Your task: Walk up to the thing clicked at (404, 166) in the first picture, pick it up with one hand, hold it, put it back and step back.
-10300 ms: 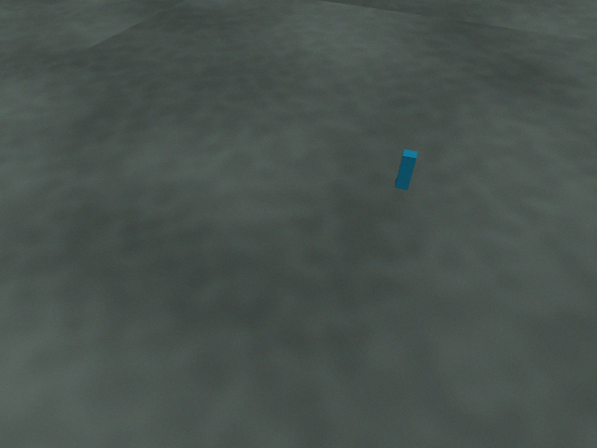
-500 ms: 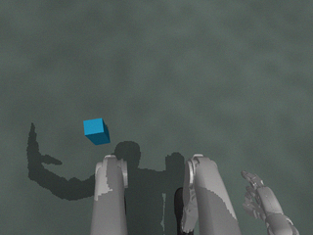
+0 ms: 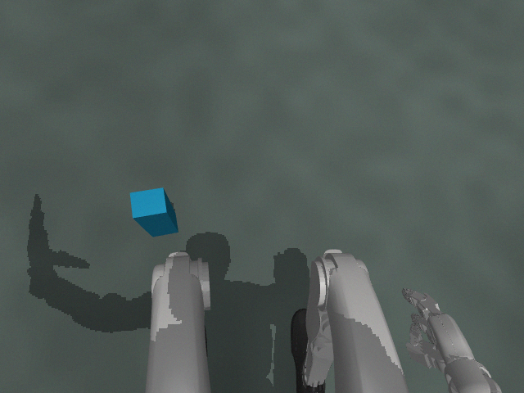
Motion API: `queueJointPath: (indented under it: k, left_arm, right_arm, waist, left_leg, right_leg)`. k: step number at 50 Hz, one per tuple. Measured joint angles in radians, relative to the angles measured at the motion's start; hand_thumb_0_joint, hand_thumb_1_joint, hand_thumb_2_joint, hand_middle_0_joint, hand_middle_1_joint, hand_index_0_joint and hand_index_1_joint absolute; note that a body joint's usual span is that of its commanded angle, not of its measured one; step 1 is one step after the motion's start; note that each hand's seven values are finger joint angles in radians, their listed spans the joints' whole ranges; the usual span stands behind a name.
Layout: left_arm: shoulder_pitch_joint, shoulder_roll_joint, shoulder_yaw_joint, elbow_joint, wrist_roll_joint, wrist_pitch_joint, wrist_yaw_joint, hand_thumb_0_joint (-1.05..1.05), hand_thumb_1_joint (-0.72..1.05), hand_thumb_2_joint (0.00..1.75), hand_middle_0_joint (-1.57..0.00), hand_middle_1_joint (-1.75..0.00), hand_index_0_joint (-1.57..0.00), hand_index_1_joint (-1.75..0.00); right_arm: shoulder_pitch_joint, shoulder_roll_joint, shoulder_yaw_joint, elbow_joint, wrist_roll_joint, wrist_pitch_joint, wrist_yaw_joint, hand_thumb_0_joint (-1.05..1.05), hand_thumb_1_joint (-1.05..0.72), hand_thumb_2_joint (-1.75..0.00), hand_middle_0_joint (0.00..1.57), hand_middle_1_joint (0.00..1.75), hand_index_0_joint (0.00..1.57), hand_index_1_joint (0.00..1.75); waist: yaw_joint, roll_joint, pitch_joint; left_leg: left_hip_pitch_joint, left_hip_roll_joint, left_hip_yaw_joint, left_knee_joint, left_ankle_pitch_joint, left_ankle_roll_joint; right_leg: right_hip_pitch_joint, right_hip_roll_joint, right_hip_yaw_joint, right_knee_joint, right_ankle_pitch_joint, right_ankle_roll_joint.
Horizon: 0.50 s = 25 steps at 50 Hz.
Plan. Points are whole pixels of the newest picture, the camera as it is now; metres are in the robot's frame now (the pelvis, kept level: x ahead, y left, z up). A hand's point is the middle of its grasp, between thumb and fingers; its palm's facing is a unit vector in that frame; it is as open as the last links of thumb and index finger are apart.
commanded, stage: go down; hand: left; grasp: from the side
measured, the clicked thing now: (157, 215) +0.43 +0.23 -0.32
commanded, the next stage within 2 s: approach in 0.32 s
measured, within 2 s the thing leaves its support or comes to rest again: neither
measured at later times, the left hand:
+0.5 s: hand out of the picture +0.33 +0.43 -0.02, palm faces +0.25 -0.96 -0.09, open 17.4 cm
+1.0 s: hand (66, 230) +0.37 +0.36 -0.22, palm faces +0.15 -0.99 +0.05, open 17.4 cm
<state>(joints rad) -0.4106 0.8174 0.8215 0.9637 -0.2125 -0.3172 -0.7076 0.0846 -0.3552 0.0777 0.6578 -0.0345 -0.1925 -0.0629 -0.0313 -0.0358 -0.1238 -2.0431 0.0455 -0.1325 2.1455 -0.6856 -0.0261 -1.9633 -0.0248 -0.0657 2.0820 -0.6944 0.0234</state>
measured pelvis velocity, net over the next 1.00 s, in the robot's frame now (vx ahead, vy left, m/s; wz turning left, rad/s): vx -0.01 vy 0.00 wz -0.10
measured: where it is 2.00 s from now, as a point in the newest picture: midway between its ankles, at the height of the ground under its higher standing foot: (250, 376)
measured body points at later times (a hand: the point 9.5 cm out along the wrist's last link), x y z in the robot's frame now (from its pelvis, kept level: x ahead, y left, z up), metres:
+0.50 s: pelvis +0.00 +0.00 -0.03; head +0.20 +0.07 +0.37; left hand +0.31 +0.49 -0.02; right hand +0.19 -0.27 -0.13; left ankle +0.08 +0.13 -0.38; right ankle +0.09 -0.13 -0.38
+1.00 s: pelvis -0.01 +0.00 -0.12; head +0.22 +0.13 +0.25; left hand +0.35 +0.42 -0.22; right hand +0.18 -0.26 -0.18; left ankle +0.08 +0.13 -0.38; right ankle +0.09 -0.13 -0.38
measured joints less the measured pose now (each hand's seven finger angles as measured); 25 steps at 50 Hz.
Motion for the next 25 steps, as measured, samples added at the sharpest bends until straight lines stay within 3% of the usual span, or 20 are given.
queueJointPath:
  k: [25]
  left_arm:
    - [-0.042, 0.037, 0.035, 0.054, -0.02, -0.029, -0.043, -0.01, -0.53, 0.04, -0.07, -0.03, -0.05, -0.05]
  right_arm:
    - [-0.011, -0.012, 0.011, 0.007, -0.007, -0.002, 0.011, 0.01, -0.93, -0.9, 0.21, 0.3, 0.21, 0.3]
  waist:
    - [-0.008, -0.007, 0.022]
  left_leg:
    - [-0.066, -0.005, -0.005, 0.081, -0.001, -0.002]
  right_leg:
    - [-0.067, 0.002, 0.005, 0.084, -0.003, 0.001]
